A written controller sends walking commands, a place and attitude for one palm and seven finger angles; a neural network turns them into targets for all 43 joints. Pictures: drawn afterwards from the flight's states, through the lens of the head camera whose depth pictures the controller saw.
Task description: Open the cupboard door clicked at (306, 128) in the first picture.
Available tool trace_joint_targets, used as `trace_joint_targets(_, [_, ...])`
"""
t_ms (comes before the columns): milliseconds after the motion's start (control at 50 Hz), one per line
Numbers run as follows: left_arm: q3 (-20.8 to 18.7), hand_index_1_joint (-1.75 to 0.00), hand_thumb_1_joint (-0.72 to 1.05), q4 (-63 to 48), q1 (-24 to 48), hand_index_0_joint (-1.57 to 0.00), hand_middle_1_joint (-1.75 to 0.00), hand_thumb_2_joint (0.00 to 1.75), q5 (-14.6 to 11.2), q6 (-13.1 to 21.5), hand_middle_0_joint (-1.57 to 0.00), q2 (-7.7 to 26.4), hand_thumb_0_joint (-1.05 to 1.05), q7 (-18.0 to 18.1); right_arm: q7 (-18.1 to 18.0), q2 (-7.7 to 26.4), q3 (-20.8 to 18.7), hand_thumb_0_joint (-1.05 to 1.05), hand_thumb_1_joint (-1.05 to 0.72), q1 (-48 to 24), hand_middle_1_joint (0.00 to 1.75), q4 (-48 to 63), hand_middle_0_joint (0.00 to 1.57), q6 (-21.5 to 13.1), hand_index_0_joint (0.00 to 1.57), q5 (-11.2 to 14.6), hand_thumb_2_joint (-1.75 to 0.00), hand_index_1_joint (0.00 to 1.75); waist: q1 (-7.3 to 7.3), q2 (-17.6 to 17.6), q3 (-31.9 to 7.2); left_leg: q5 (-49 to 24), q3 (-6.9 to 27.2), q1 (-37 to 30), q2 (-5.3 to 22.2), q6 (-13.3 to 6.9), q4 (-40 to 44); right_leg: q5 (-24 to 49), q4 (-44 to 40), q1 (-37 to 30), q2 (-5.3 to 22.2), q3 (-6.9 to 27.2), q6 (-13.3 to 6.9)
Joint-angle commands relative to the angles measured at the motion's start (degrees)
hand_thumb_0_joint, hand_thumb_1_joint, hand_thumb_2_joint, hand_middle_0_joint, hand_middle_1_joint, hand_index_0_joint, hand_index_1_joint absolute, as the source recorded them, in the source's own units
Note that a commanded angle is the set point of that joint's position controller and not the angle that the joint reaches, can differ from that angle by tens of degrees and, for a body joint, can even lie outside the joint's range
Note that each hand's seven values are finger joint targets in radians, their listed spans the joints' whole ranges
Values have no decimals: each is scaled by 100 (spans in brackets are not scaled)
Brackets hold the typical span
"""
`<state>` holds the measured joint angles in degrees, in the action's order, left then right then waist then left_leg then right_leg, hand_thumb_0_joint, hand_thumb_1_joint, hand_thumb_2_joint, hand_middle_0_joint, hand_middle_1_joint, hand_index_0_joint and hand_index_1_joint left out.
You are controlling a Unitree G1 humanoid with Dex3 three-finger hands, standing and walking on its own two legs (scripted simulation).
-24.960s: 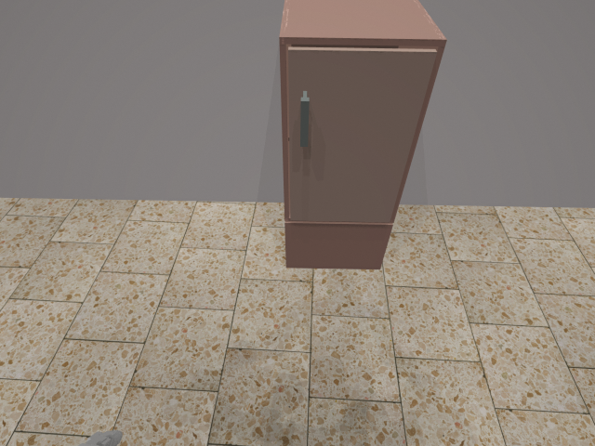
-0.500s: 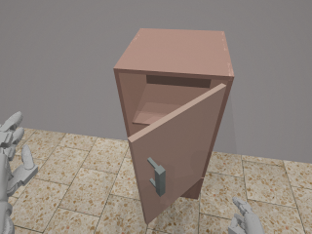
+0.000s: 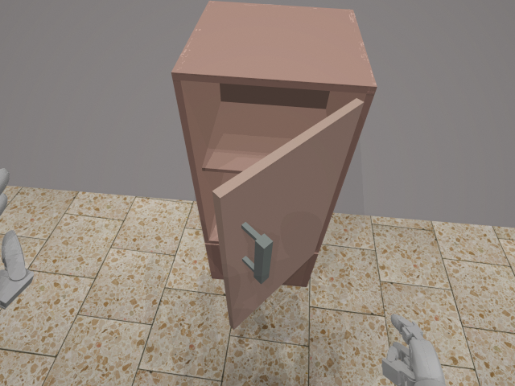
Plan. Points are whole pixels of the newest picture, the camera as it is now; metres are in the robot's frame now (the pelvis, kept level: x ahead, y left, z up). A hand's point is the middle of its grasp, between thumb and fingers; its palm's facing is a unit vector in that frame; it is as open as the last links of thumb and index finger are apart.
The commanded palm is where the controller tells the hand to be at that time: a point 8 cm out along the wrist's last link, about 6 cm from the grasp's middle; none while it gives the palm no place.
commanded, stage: step back with the hand held close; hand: left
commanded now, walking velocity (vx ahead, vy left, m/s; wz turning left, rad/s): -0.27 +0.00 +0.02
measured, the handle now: (254, 253) +0.35 +0.03 -0.03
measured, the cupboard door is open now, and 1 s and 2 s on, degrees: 48 48 48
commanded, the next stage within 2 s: stop stepping back and stand still in 0.68 s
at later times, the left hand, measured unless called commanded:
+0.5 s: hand out of the picture +0.09 +0.29 +0.17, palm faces +0.52 -0.73 -0.44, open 7.4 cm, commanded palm +0.02 +0.32 +0.18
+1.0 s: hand out of the picture +0.05 +0.23 +0.18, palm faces +0.37 -0.81 -0.46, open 7.4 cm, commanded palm -0.02 +0.27 +0.18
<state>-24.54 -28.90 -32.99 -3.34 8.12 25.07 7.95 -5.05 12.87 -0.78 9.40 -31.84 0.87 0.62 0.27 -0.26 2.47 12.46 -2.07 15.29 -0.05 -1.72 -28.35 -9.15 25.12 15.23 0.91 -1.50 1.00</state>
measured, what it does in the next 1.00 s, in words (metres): walks backwards: right foot, then left foot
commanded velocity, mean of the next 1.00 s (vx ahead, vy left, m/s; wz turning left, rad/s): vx -0.21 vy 0.01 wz -0.05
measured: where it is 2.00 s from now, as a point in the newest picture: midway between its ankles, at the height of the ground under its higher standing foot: outside the picture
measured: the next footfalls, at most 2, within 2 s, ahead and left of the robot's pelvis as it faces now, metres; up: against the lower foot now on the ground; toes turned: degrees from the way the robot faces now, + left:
right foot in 0.78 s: -0.25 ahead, -0.13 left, +0.00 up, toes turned +1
left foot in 0.92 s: -0.05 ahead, +0.06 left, +0.00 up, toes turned +0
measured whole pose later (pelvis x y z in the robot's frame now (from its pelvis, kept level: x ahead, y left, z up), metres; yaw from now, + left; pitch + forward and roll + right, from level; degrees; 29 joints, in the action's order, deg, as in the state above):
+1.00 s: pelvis -0.17 -0.02 -0.01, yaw -2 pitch +0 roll +0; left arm -27.2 -31.1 -29.8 -4.0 11.6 28.1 7.6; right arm -3.6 11.0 0.8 10.9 -37.2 -7.1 0.0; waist 1.5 3.1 -0.3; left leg 8.9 -4.0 21.5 -1.3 -3.7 -30.1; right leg -30.1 47.8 13.8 -2.1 1.3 0.5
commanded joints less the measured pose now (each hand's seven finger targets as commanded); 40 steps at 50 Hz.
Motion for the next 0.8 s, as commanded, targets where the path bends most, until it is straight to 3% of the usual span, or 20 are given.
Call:
trace_joint_targets(0, [-630, -30, 90, -990, 53, -20, -30, 90, 59, 364, -20, 749, 0, 172, -44, 776, -246, 0, -90, -530, 30, 942, 20, -350, 20, 10, -90, 30, -61, -453, -715, 274, 621, 1303, 586, -146, 965, 582, 329, -1293, 11, 263, -25])
trace_joint_targets(100, [-668, -30, 90, -1242, 427, -20, -30, 90, 220, 523, -20, 741, 0, 188, -53, 825, -233, 0, -90, -461, 30, 984, 20, -531, 20, -24, -90, 30, -44, -570, -444, 2248, 930, 2649, 751, -381, 1251, -131, 789, -1736, -91, 359, 23])
trace_joint_targets(200, [-786, -30, 90, -1278, 678, -20, -30, 90, 345, 672, -20, 768, 0, 210, -59, 816, -259, 0, -90, -355, 30, 953, 20, -708, 20, -73, -90, 30, -24, -625, -377, 2952, 1004, 3034, 732, -451, 960, -870, 879, -1534, -117, 618, -23])
trace_joint_targets(260, [-881, -30, 90, -1412, 493, -20, -30, 90, 285, 771, -20, 875, 0, 222, -23, 732, -267, 0, -90, -281, 30, 922, 20, -777, 20, -93, -90, 30, 10, -185, -466, 2440, 766, 2139, 352, -270, 121, -1266, 119, -488, 176, 1226, -247])
trace_joint_targets(320, [-808, -30, 90, -1419, 431, -20, -30, 90, 163, 808, -20, 890, 0, 281, 33, 697, -284, 0, -90, -152, 30, 680, 20, -750, 20, -99, -90, 30, 82, 454, -505, 1441, 301, 307, -63, 127, -1395, -2065, -929, 1583, 857, 1793, -666])
trace_joint_targets(360, [-653, -30, 90, -1446, 662, -20, -30, 90, 138, 803, -20, 836, 0, 326, 52, 654, -241, 0, -90, -139, 30, 581, 20, -706, 20, -89, -90, 30, 156, 606, -509, 1176, 315, -137, -17, 152, -1242, -2090, -900, 1990, 838, 1367, -553])
trace_joint_targets(400, [-668, -30, 90, -1493, 782, -20, -30, 90, 111, 822, -20, 862, 0, 330, 5, 758, -237, 0, -90, -219, 30, 629, 20, -715, 20, -68, -90, 30, 156, -72, -391, 1738, 882, 462, 356, -16, -8, -2139, -192, 1601, 256, 782, -206])
trace_joint_targets(420, [-802, -30, 90, -1519, 794, -20, -30, 90, 130, 848, -20, 945, 0, 334, -54, 843, -257, 0, -90, -359, 30, 648, 20, -767, 20, -85, -90, 30, 131, -977, -337, 2517, 1591, 1341, 921, -242, 1111, -1831, 914, 884, -172, 471, -28])
trace_joint_targets(440, [-906, -30, 90, -1630, 785, -20, -30, 90, 201, 869, -20, 853, 0, 332, -73, 875, -266, 0, -90, -438, 30, 705, 20, -849, 20, -111, -90, 30, 28, -1942, -655, 3727, 2704, 2698, 1819, -653, 2264, -1274, 2987, -556, -703, 143, 123])
trace_joint_targets(460, [-1003, -30, 90, -1663, 1003, -20, -30, 90, 263, 854, -20, 986, 0, 335, -66, 639, -297, 0, -90, -350, 30, 657, 20, -923, 20, -156, -90, 30, 58, -1693, -781, 3255, 2928, 2725, 2096, -852, 2463, -1507, 4349, -493, -737, 384, 88])
trace_joint_targets(500, [-1079, -30, 90, -1632, 988, -20, -30, 90, 210, 899, -20, 1054, 0, 330, 36, 607, -420, 0, -90, -342, 30, 481, 20, -1028, 20, -169, -90, 30, 10, -723, -1007, 2040, 2343, 1613, 2019, -813, 1783, -1787, 4682, 281, -595, 616, 11])
trace_joint_targets(520, [-1083, -30, 90, -1411, 644, -20, -30, 90, 152, 862, -20, 1046, 0, 322, 79, 679, -464, 0, -90, -423, 30, 471, 20, -1028, 20, -131, -90, 30, -44, -590, -1142, 1804, 1921, 1191, 1878, -736, 1538, -1802, 4472, 407, -619, 522, 28])
trace_joint_targets(540, [-939, -30, 90, -1227, 325, -20, -30, 90, 106, 788, -20, 843, 0, 330, 137, 643, -471, 0, -90, -478, 30, 479, 20, -1029, 20, -122, -90, 30, -63, -748, -1073, 1860, 1599, 1210, 1754, -681, 1531, -1846, 4317, 328, -605, 336, 12])
trace_joint_targets(600, [-622, -30, 90, -1579, 361, -20, -30, 90, 10, 689, -20, 652, 0, 286, 244, 550, -327, 0, -90, -440, 30, 330, 20, -1037, 20, -120, -90, 30, 8, -1397, -1008, 1864, 1268, 768, 1435, -338, 1957, -2212, 2893, 201, -639, -155, -86])
trace_joint_targets(680, [-529, -30, 90, -1658, 636, -20, -30, 90, -95, 759, -20, 774, 0, 186, 265, 549, -252, 0, -90, -303, 30, 119, 20, -1093, 20, -222, -90, 30, -3, -1487, -1323, 1276, 992, 39, 1313, 206, 1955, -2345, 365, -349, -611, -269, -334])
trace_joint_targets(700, [-604, -30, 90, -1679, 689, -20, -30, 90, -97, 817, -20, 908, 0, 144, 280, 511, -257, 0, -90, -317, 30, 113, 20, -1052, 20, -232, -90, 30, -21, -1151, -1260, 855, 700, -200, 1158, 381, 1374, -2035, -644, -188, -298, 21, -477])
trace_joint_targets(720, [-825, -30, 90, -1745, 635, -20, -30, 90, -50, 882, -20, 1233, 0, 137, 305, 406, -252, 0, -90, -220, 30, 69, 20, -964, 20, -226, -90, 30, 17, -473, -1419, -58, 260, -649, 848, 497, 279, -1536, -1293, 167, 362, 785, -764])
trace_joint_targets(740, [-796, -30, 90, -1801, 881, -20, -30, 90, -67, 948, -20, 1300, 0, 147, 277, 326, -185, 0, -90, -335, 30, 51, 20, -896, 20, -156, -90, 30, -17, 501, -1163, 101, 192, -529, 459, 508, -1098, -616, -1544, 838, 1277, 1858, -975])
trace_joint_targets(760, [-1039, -30, 90, -1929, 929, -20, -30, 90, -44, 1040, -20, 1626, 0, 193, 203, 349, -119, 0, -90, -674, 30, 187, 20, -903, 20, -166, -90, 30, -150, 788, -980, 858, 151, 191, 156, 512, -2139, 1318, -1362, 729, 1834, 2049, -1045])
trace_joint_targets(780, [-1297, -30, 90, -1885, 898, -20, -30, 90, -1, 1107, -20, 1806, 0, 243, 184, 310, 3, 0, -90, -712, 30, 306, 20, -988, 20, -212, -90, 30, -190, 649, -1031, 1086, -21, 879, 68, 459, -2365, 3365, -800, -106, 1686, 1301, -880])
